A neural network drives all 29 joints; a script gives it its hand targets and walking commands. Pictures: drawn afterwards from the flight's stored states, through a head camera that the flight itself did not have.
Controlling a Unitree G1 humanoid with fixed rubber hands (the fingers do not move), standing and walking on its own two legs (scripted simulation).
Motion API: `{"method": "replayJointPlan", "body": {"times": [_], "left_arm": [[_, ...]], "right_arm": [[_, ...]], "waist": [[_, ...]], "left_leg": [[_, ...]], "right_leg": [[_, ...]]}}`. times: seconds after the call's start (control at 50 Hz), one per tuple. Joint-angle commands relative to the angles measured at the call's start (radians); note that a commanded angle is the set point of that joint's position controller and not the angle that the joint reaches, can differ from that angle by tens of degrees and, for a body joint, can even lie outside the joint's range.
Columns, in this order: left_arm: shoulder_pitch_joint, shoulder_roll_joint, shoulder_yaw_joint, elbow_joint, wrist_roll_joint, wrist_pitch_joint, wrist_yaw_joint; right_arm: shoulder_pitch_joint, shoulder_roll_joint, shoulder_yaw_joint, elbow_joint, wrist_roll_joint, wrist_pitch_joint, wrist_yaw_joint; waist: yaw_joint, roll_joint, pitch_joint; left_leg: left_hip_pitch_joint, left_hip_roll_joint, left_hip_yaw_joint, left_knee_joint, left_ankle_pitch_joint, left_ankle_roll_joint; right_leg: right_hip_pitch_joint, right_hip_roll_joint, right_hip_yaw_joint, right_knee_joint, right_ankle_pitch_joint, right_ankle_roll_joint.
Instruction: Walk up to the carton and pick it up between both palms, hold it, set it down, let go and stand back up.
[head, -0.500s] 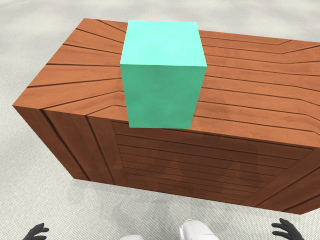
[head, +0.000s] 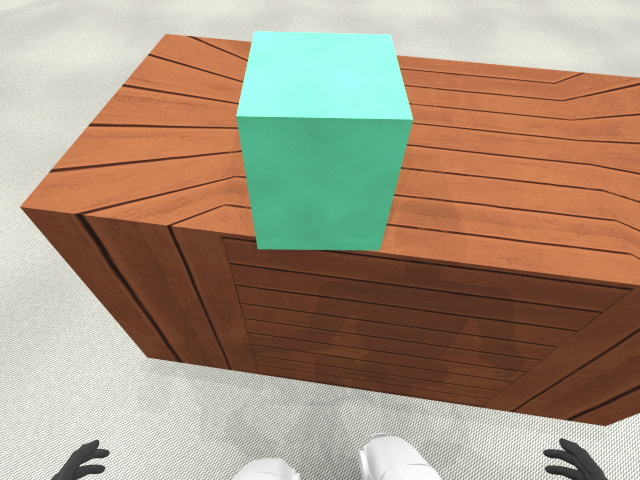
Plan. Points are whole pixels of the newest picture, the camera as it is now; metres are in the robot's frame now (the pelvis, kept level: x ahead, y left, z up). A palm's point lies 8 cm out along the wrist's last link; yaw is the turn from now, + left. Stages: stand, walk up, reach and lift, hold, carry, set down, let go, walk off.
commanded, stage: walk up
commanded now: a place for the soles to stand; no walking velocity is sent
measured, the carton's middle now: (320, 147) +0.56 +0.03 +0.08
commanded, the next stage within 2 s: none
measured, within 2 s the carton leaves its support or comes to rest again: neither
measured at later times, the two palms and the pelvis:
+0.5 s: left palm out of the picture +0.10 +0.31 -0.08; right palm out of the picture +0.12 -0.33 -0.09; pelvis +0.00 -0.02 +0.00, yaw -1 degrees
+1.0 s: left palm out of the picture +0.10 +0.30 -0.07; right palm out of the picture +0.12 -0.34 -0.09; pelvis +0.01 -0.03 +0.00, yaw -2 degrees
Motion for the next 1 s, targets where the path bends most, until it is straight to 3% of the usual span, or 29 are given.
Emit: {"method": "replayJointPlan", "body": {"times": [0.0,0.08,0.16,0.2,0.24,0.26,0.28,0.3,0.32,0.34,0.4,0.44,0.48,0.5,0.52,0.54,0.56,0.58,0.6,0.64,0.78,0.82,0.84,0.86,0.88,0.9,0.92,0.94,0.98], "left_arm": [[0.07,0.239,0.05,0.066,-0.011,-0.018,0.003],[0.09,0.215,0.047,0.054,-0.006,-0.026,-0.009],[0.068,0.197,0.027,0.019,0.005,-0.046,-0.007],[0.103,0.195,0.027,0.024,0.004,-0.056,-0.005],[0.193,0.196,0.039,0.05,0.008,-0.066,-0.003],[0.2,0.221,0.049,0.047,0.017,-0.07,0.0],[0.181,0.297,0.064,0.021,0.028,-0.076,0.004],[0.115,0.333,0.059,-0.002,0.011,-0.077,0.004],[0.07,0.317,0.049,-0.027,0.015,-0.077,0.005],[0.057,0.304,0.046,-0.028,0.012,-0.076,0.013],[0.058,0.282,0.046,-0.025,0.015,-0.065,0.019],[0.046,0.279,0.047,-0.031,0.023,-0.059,0.017],[-0.031,0.277,0.043,-0.047,0.016,-0.048,0.017],[-0.081,0.251,0.032,-0.056,0.008,-0.039,0.015],[-0.061,0.168,0.015,-0.05,-0.001,-0.029,0.016],[-0.017,0.163,0.015,-0.025,-0.006,-0.027,0.024],[-0.014,0.242,0.034,0.008,0.006,-0.019,0.028],[0.003,0.247,0.037,0.025,-0.007,-0.018,0.021],[0.027,0.239,0.043,0.04,-0.015,-0.017,0.012],[0.087,0.237,0.051,0.078,-0.012,-0.018,-0.002],[0.07,0.197,0.031,0.025,0.004,-0.045,-0.011],[0.088,0.198,0.026,0.024,0.008,-0.057,-0.011],[0.124,0.192,0.028,0.035,0.007,-0.062,-0.009],[0.178,0.192,0.035,0.048,0.008,-0.068,-0.007],[0.204,0.212,0.045,0.054,0.015,-0.073,-0.002],[0.191,0.262,0.058,0.035,0.024,-0.077,0.0],[0.124,0.33,0.063,0.001,0.018,-0.08,0.004],[0.081,0.326,0.053,-0.017,0.013,-0.079,0.002],[0.061,0.302,0.046,-0.019,0.01,-0.077,0.017]], "right_arm": [[-0.108,-0.287,-0.076,-0.069,-0.029,-0.048,-0.02],[-0.006,-0.266,-0.069,-0.078,-0.028,-0.062,-0.015],[0.036,-0.279,-0.069,-0.086,-0.025,-0.06,-0.015],[-0.015,-0.274,-0.062,-0.1,-0.02,-0.051,-0.013],[-0.085,-0.248,-0.049,-0.118,-0.009,-0.042,-0.012],[-0.072,-0.225,-0.043,-0.119,-0.005,-0.04,-0.015],[-0.05,-0.205,-0.039,-0.135,0.001,-0.033,-0.013],[-0.05,-0.205,-0.038,-0.118,0.005,-0.011,-0.013],[-0.053,-0.241,-0.047,-0.097,-0.001,-0.001,-0.015],[-0.079,-0.243,-0.046,-0.091,-0.003,-0.002,-0.012],[-0.056,-0.233,-0.05,-0.062,-0.015,-0.013,-0.005],[-0.031,-0.235,-0.059,-0.051,-0.018,-0.015,0.0],[0.033,-0.225,-0.068,-0.024,-0.02,-0.02,0.003],[0.106,-0.226,-0.078,0.006,-0.029,-0.026,0.0],[0.129,-0.282,-0.092,0.015,-0.052,-0.032,-0.008],[0.039,-0.356,-0.1,-0.031,-0.036,-0.038,-0.013],[-0.032,-0.345,-0.095,-0.047,-0.031,-0.045,-0.01],[-0.082,-0.318,-0.089,-0.056,-0.029,-0.049,-0.012],[-0.109,-0.3,-0.084,-0.058,-0.027,-0.052,-0.017],[-0.099,-0.278,-0.072,-0.068,-0.029,-0.054,-0.02],[0.033,-0.278,-0.065,-0.082,-0.028,-0.063,-0.012],[0.004,-0.28,-0.065,-0.093,-0.022,-0.058,-0.011],[-0.039,-0.275,-0.059,-0.102,-0.016,-0.052,-0.011],[-0.077,-0.258,-0.051,-0.113,-0.011,-0.047,-0.01],[-0.079,-0.23,-0.043,-0.115,-0.007,-0.046,-0.012],[-0.043,-0.213,-0.039,-0.12,0.0,-0.041,-0.015],[-0.038,-0.195,-0.034,-0.124,0.002,-0.022,-0.01],[-0.04,-0.232,-0.044,-0.099,0.002,-0.005,-0.013],[-0.084,-0.238,-0.043,-0.085,-0.005,-0.007,-0.011]], "waist": [[-0.024,0.093,0.019],[-0.055,0.098,-0.089],[-0.075,0.122,-0.191],[-0.046,0.16,-0.226],[0.018,0.138,-0.269],[0.028,0.072,-0.279],[0.022,-0.109,-0.314],[0.01,-0.233,-0.299],[-0.005,-0.154,-0.26],[0.0,-0.114,-0.2],[-0.001,-0.126,-0.166],[-0.011,-0.133,-0.183],[-0.063,-0.129,-0.186],[-0.115,-0.106,-0.182],[-0.121,0.092,-0.144],[-0.102,0.233,-0.082],[-0.075,0.114,-0.039],[-0.046,0.06,0.011],[-0.026,0.057,0.037],[-0.023,0.107,0.013],[-0.077,0.134,-0.168],[-0.058,0.154,-0.212],[-0.026,0.163,-0.233],[0.011,0.149,-0.257],[0.028,0.105,-0.275],[0.023,-0.023,-0.303],[0.007,-0.199,-0.288],[-0.001,-0.175,-0.276],[0.006,-0.11,-0.165]], "left_leg": [[-0.029,0.263,-0.324,-0.616,-0.111,-0.015],[0.209,0.246,-0.279,-0.507,0.086,0.042],[0.308,0.298,-0.243,-0.357,0.444,0.123],[0.226,0.284,-0.177,-0.278,0.65,0.123],[0.097,0.232,-0.094,-0.119,0.652,0.087],[0.04,0.187,-0.079,0.008,0.584,0.054],[-0.106,0.089,-0.062,0.179,0.331,-0.012],[-0.178,-0.032,-0.133,0.231,-0.239,-0.034],[-0.166,-0.019,-0.208,0.302,-0.304,-0.032],[-0.197,-0.016,-0.213,0.304,-0.267,-0.035],[-0.192,0.006,-0.183,0.244,-0.188,-0.036],[-0.138,0.008,-0.178,0.148,-0.172,-0.035],[0.052,0.015,-0.159,-0.083,-0.05,-0.021],[0.226,0.009,-0.147,-0.263,0.019,-0.013],[0.286,0.137,-0.341,-0.459,-0.128,-0.004],[0.169,0.377,-0.57,-0.636,-0.231,0.02],[0.026,0.421,-0.557,-0.65,-0.207,0.013],[-0.04,0.378,-0.504,-0.656,-0.191,-0.004],[-0.066,0.326,-0.417,-0.662,-0.202,-0.018],[-0.013,0.255,-0.315,-0.627,-0.133,-0.01],[0.3,0.288,-0.254,-0.4,0.301,0.12],[0.249,0.295,-0.21,-0.321,0.525,0.133],[0.19,0.275,-0.154,-0.253,0.649,0.123],[0.118,0.248,-0.107,-0.168,0.653,0.104],[0.066,0.202,-0.078,-0.046,0.619,0.066],[-0.018,0.132,-0.071,0.107,0.462,0.014],[-0.164,-0.02,-0.082,0.203,-0.042,-0.044],[-0.147,-0.022,-0.19,0.272,-0.302,-0.035],[-0.214,-0.006,-0.209,0.273,-0.242,-0.036]], "right_leg": [[-0.195,-0.025,0.025,0.197,0.027,-0.013],[-0.211,-0.051,0.003,0.067,0.011,0.006],[-0.151,-0.081,-0.081,-0.151,-0.051,-0.008],[-0.01,-0.077,-0.16,-0.244,0.019,-0.026],[0.195,-0.05,-0.146,-0.432,0.236,-0.061],[0.241,-0.048,-0.03,-0.491,0.284,-0.084],[0.281,-0.216,0.339,-0.514,0.405,-0.165],[0.214,-0.385,0.64,-0.577,0.446,-0.31],[0.155,-0.399,0.706,-0.591,0.314,-0.349],[0.125,-0.369,0.675,-0.587,0.28,-0.35],[0.092,-0.306,0.581,-0.553,0.337,-0.294],[0.076,-0.3,0.574,-0.554,0.312,-0.279],[-0.051,-0.271,0.499,-0.522,0.241,-0.239],[-0.178,-0.219,0.392,-0.452,0.195,-0.18],[-0.312,-0.089,0.228,-0.216,0.07,-0.105],[-0.384,0.06,0.023,-0.017,-0.138,-0.039],[-0.298,0.005,0.069,0.11,-0.118,-0.026],[-0.256,-0.008,0.068,0.155,-0.072,-0.028],[-0.226,-0.021,0.062,0.168,-0.019,-0.031],[-0.184,-0.03,0.017,0.19,0.042,-0.011],[-0.165,-0.077,-0.061,-0.149,-0.06,-0.005],[-0.044,-0.085,-0.143,-0.243,-0.005,-0.021],[0.056,-0.073,-0.166,-0.323,0.075,-0.034],[0.171,-0.058,-0.156,-0.425,0.207,-0.053],[0.236,-0.044,-0.081,-0.489,0.282,-0.073],[0.273,-0.133,0.166,-0.515,0.384,-0.121],[0.237,-0.347,0.583,-0.57,0.435,-0.253],[0.169,-0.404,0.696,-0.602,0.323,-0.338],[0.132,-0.357,0.647,-0.578,0.305,-0.342]]}}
